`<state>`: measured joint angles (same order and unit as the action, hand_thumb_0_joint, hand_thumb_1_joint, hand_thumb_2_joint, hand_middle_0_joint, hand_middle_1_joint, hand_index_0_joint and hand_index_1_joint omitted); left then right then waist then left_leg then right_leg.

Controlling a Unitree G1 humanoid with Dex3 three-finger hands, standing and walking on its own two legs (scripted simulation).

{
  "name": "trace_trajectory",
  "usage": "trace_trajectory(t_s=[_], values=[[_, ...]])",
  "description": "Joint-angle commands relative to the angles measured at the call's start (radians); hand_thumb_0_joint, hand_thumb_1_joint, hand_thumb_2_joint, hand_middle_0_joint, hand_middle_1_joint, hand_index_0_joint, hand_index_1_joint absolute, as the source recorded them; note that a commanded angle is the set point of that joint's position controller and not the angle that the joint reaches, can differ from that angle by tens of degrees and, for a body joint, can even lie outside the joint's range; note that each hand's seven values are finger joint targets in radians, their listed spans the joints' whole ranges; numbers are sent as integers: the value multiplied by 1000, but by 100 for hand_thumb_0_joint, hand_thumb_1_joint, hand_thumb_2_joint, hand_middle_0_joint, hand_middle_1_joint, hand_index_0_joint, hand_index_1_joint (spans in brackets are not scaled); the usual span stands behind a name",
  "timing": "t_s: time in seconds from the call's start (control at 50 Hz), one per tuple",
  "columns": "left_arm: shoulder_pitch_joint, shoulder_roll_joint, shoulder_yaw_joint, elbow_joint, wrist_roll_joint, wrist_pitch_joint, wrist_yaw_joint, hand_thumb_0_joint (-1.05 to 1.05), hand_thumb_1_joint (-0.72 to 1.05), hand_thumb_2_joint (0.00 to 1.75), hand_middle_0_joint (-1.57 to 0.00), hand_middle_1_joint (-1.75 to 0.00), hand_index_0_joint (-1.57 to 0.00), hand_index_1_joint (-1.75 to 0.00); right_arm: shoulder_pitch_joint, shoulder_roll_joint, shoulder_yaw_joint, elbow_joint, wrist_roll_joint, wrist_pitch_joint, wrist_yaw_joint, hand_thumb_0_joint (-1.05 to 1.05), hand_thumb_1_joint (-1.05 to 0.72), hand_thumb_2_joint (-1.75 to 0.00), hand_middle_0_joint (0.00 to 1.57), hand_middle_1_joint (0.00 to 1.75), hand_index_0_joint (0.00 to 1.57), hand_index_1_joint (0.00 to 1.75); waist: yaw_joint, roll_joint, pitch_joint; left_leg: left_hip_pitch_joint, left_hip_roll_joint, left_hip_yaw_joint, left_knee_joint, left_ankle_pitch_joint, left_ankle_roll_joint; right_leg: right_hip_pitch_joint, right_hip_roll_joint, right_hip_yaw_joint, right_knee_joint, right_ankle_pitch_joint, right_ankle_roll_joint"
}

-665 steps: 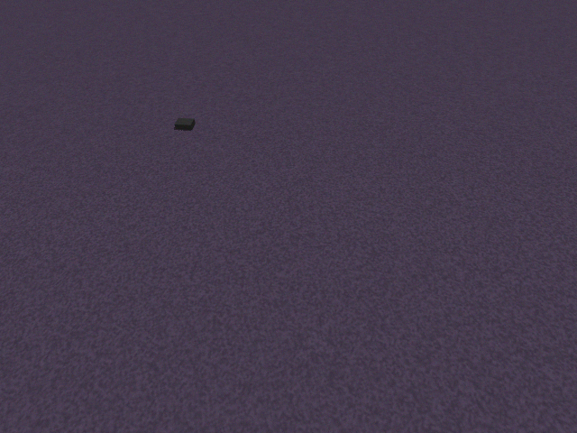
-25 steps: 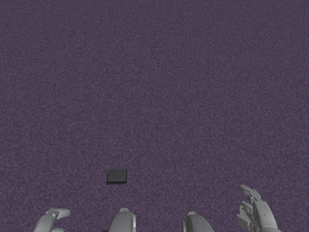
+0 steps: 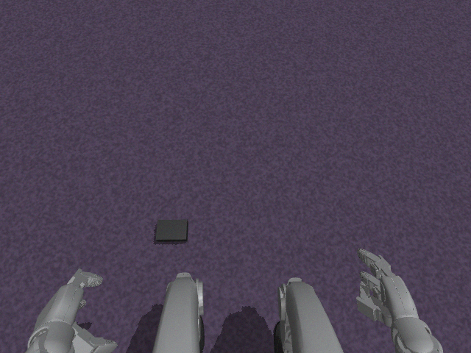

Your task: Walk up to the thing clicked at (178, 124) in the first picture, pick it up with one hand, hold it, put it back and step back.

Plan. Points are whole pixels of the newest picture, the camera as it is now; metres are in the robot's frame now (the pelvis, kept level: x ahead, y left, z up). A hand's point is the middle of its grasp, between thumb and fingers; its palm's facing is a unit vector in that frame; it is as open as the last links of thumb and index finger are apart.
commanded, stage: rise first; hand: left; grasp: from above
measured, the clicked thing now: (172, 230) +0.45 +0.22 -0.57
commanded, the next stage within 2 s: none
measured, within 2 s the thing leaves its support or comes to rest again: neither
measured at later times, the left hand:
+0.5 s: hand (126, 262) +0.31 +0.29 -0.33, palm faces -0.48 -0.24 -0.84, open 13.3 cm
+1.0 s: hand (137, 247) +0.36 +0.28 -0.40, palm faces -0.47 -0.03 -0.88, open 13.7 cm
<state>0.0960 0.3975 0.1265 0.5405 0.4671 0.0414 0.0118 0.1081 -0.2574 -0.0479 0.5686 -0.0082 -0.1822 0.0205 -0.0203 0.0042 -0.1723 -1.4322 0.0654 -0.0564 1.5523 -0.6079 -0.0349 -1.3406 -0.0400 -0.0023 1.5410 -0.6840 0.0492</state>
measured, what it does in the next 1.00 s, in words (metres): lowers itself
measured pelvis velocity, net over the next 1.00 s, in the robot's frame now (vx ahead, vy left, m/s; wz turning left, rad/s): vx -0.07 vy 0.00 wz -0.11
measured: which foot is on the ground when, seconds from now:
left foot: down 0.00-1.00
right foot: down 0.00-1.00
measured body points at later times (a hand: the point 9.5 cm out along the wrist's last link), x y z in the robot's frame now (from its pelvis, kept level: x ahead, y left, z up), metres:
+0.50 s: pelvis -0.06 +0.00 -0.19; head +0.14 +0.02 +0.21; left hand +0.33 +0.30 -0.28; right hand +0.05 -0.28 -0.32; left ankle +0.05 +0.14 -0.56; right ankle +0.02 -0.15 -0.56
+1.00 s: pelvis -0.07 +0.00 -0.25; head +0.14 +0.05 +0.15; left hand +0.38 +0.28 -0.35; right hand +0.00 -0.28 -0.36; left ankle +0.05 +0.14 -0.56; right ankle +0.02 -0.15 -0.56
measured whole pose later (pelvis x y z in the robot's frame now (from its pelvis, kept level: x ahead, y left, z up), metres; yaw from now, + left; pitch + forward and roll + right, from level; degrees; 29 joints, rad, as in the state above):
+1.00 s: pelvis -0.07 +0.00 -0.25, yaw -6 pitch +31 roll -7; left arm -0.76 0.71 0.11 1.28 1.25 -0.32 0.33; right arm 0.10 -0.26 -0.02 0.78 -0.13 -0.01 0.10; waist -0.13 -0.03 -0.08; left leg -2.28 0.04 -0.19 2.34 -0.60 -0.05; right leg -2.15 0.03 -0.01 2.31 -0.70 0.06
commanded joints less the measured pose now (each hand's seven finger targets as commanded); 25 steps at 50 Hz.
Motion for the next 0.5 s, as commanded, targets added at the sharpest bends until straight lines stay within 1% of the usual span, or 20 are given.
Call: trace_trajectory(t_s=[0.0, 0.04, 0.08, 0.1, 0.12, 0.14, 0.16, 0.18, 0.2, 0.22, 0.26, 0.28, 0.3, 0.32, 0.34, 0.36, 0.38, 0.44, 0.46, 0.48], values=[[-164, 231, 80, -73, 110, -133, 59, 0, -47, 91, -25, -86, -22, -89, 12, -169, -76, -66, 2, -43, 4, 0, -93, -91, 20, 30, 20, 30, -2, 113, -416, 252, -35, 10, -57, 241, 36, -60, 47, -32, -26, 272, -70], [-210, 260, 91, -36, 159, -156, 83, 0, -46, 91, -24, -87, -21, -90, 17, -178, -81, -48, 1, -35, 6, 0, -91, -91, 20, 30, 20, 30, 6, 114, -464, 217, -35, 12, -5, 243, 35, -102, 50, -36, 19, 272, -70], [-280, 292, 97, -2, 196, -166, 103, 0, -44, 91, -23, -88, -21, -91, 22, -181, -84, -32, -4, -25, 8, 0, -91, -91, 20, 30, 20, 30, 4, 95, -501, 161, -36, 29, 63, 245, 42, -120, 55, -35, 44, 280, -65], [-319, 319, 109, 25, 217, -167, 111, 0, -45, 91, -24, -88, -21, -90, 28, -185, -84, -19, -5, -18, 10, 0, -92, -91, 20, 30, 20, 30, 9, 81, -517, 140, -35, 31, 90, 257, 45, -126, 56, -38, 61, 289, -65], [-352, 321, 104, 35, 238, -173, 117, 0, -45, 91, -23, -88, -21, -91, 31, -185, -86, -11, -8, -12, 13, 0, -92, -91, 20, 30, 20, 30, 9, 86, -540, 113, -36, 33, 118, 258, 45, -149, 57, -39, 86, 288, -66], [-393, 334, 105, 65, 251, -177, 119, 0, -46, 91, -23, -89, -21, -91, 32, -191, -87, 0, -14, -6, 17, 0, -92, -91, 20, 30, 20, 30, 8, 87, -536, 86, -36, 29, 137, 238, 44, -174, 55, -45, 111, 270, -67], [-408, 339, 102, 88, 271, -181, 120, 0, -43, 91, -24, -89, -22, -91, 39, -191, -91, 9, -14, -1, 19, 0, -91, -91, 20, 30, 20, 30, 16, 76, -561, 85, -32, 32, 167, 247, 48, -184, 58, -48, 119, 274, -65], [-462, 347, 91, 99, 288, -187, 120, 0, -44, 90, -26, -87, -24, -89, 48, -193, -91, 18, -18, 6, 21, 0, -93, -91, 20, 30, 20, 30, 3, 64, -565, 51, -32, 34, 193, 228, 50, -198, 59, -50, 132, 262, -64], [-504, 359, 88, 124, 309, -196, 121, 0, -43, 90, -25, -87, -23, -89, 54, -194, -93, 25, -20, 12, 25, 0, -92, -91, 20, 30, 20, 30, 3, 59, -574, 19, -34, 35, 213, 195, 50, -213, 61, -50, 148, 236, -65], [-547, 381, 97, 131, 325, -206, 122, 0, -44, 91, -25, -88, -23, -90, 54, -195, -94, 33, -23, 17, 26, 0, -92, -91, 20, 30, 20, 30, 11, 61, -580, -5, -34, 36, 230, 172, 48, -231, 61, -54, 169, 216, -67], [-619, 407, 89, 173, 364, -220, 125, 0, -41, 88, -28, -85, -26, -87, 67, -201, -93, 38, -25, 30, 31, 0, -92, -91, 20, 30, 20, 30, 7, 65, -577, -50, -34, 34, 251, 115, 48, -269, 64, -65, 194, 163, -69], [-646, 424, 92, 180, 386, -230, 130, 0, -43, 89, -27, -86, -25, -88, 75, -203, -94, 47, -25, 37, 31, 0, -93, -91, 20, 30, 20, 30, 13, 82, -590, -55, -34, 34, 262, 107, 47, -286, 64, -69, 211, 155, -71], [-657, 434, 95, 211, 403, -237, 135, 0, -41, 88, -26, -88, -25, -89, 80, -206, -95, 53, -26, 45, 33, 0, -92, -91, 20, 30, 20, 30, 13, 81, -595, -66, -34, 34, 280, 103, 47, -298, 66, -73, 224, 148, -71], [-681, 435, 94, 207, 412, -245, 141, 0, -40, 89, -25, -87, -24, -89, 83, -208, -95, 54, -29, 51, 34, 0, -90, -91, 20, 30, 20, 30, 10, 74, -614, -61, -34, 29, 289, 100, 47, -310, 67, -80, 240, 143, -72], [-720, 422, 72, 224, 435, -252, 145, 0, -41, 91, -22, -90, -21, -91, 91, -208, -94, 58, -29, 59, 37, 0, -88, -90, 20, 30, 20, 30, -3, 92, -605, -77, -34, 26, 297, 89, 45, -343, 68, -86, 262, 135, -75], [-745, 434, 72, 238, 446, -260, 150, 0, -43, 93, -21, -89, -20, -91, 92, -208, -93, 64, -30, 67, 37, 0, -89, -90, 20, 30, 20, 30, -1, 95, -588, -101, -36, 27, 310, 66, 46, -362, 69, -89, 268, 115, -74], [-766, 468, 86, 263, 463, -267, 159, 0, -41, 92, -19, -90, -18, -91, 97, -212, -91, 69, -32, 74, 37, 0, -87, -90, 20, 30, 20, 30, -6, 88, -565, -132, -37, 28, 324, 41, 50, -380, 70, -91, 272, 88, -73], [-835, 506, 95, 295, 508, -289, 189, 0, -43, 95, -18, -89, -17, -90, 98, -217, -82, 76, -42, 103, 43, 0, -87, -90, 20, 30, 20, 30, -13, 114, -550, -159, -39, 14, 340, -18, 49, -447, 71, -104, 319, 34, -76], [-840, 509, 93, 318, 521, -294, 197, 0, -44, 96, -17, -90, -16, -91, 99, -218, -80, 77, -44, 112, 45, 0, -87, -90, 20, 30, 20, 30, -18, 120, -545, -159, -39, 10, 347, -29, 48, -461, 73, -108, 330, 26, -77], [-884, 495, 75, 325, 533, -301, 206, 0, -45, 97, -17, -89, -15, -91, 105, -219, -75, 86, -49, 119, 46, 0, -88, -90, 20, 30, 20, 30, -36, 129, -539, -163, -40, 5, 358, -33, 48, -482, 71, -114, 347, 29, -76]])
